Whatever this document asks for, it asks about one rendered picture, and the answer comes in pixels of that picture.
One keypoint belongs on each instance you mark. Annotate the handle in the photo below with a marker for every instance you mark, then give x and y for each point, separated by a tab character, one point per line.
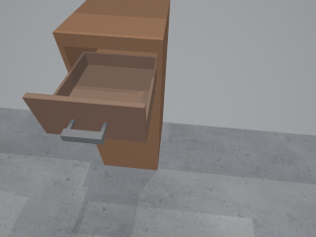
83	136

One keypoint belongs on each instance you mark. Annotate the drawer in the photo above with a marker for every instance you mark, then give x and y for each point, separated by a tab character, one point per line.
101	87

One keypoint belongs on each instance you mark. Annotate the cabinet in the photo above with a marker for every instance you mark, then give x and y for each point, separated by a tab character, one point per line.
132	27

